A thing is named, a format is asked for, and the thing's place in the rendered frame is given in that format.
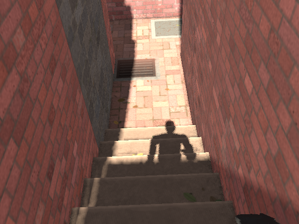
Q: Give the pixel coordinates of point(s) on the robot right hand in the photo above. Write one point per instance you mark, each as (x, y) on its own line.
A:
(255, 219)

